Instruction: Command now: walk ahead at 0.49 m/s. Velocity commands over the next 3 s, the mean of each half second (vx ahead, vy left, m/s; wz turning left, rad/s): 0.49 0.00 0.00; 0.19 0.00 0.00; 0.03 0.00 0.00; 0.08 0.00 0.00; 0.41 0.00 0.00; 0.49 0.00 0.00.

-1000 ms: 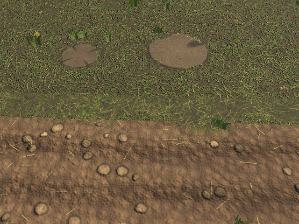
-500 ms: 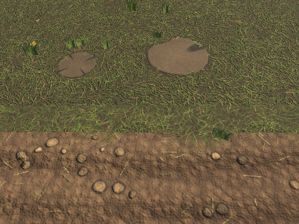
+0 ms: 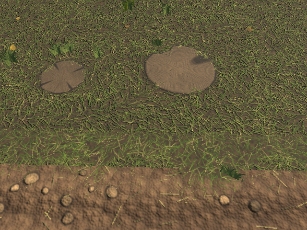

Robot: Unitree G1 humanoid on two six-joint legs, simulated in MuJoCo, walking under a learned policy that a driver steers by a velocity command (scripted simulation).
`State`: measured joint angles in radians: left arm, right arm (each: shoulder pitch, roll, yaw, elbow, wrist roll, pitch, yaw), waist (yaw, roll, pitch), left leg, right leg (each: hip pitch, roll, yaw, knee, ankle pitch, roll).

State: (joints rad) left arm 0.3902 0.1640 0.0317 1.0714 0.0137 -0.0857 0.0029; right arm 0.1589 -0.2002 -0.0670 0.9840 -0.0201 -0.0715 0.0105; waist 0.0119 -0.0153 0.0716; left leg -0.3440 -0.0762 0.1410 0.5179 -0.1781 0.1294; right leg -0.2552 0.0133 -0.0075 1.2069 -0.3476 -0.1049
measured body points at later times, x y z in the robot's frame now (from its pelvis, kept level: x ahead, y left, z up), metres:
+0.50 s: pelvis +0.29 -0.04 +0.00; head +0.33 -0.04 +0.44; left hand +0.46 +0.19 -0.12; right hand +0.21 -0.26 -0.15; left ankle +0.09 +0.05 -0.67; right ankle +0.39 -0.10 -0.73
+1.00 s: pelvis +0.46 -0.03 +0.01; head +0.47 -0.01 +0.46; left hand +0.44 +0.19 -0.16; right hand +0.52 -0.24 -0.14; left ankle +0.51 +0.06 -0.73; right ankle +0.39 -0.11 -0.73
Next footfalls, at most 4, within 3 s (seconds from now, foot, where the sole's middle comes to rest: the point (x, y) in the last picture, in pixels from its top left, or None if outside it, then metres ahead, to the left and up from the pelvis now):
0.44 right None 0.43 -0.11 -0.76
0.90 left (147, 208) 0.55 0.07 -0.76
2.14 left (136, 183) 0.67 0.12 -0.76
2.66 right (173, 124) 1.01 -0.06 -0.76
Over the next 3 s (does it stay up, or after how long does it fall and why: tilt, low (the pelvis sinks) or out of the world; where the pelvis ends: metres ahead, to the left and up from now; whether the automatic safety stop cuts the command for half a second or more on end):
stays up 1.02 0.00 0.02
